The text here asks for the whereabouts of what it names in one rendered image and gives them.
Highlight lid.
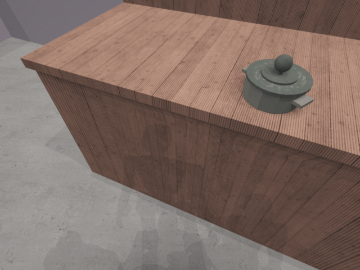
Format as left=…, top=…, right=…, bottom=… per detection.
left=246, top=59, right=313, bottom=97

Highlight pot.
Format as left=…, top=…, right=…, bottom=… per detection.
left=242, top=66, right=314, bottom=114

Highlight table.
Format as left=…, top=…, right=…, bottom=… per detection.
left=20, top=0, right=360, bottom=270

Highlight knob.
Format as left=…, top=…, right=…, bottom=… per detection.
left=274, top=54, right=293, bottom=73

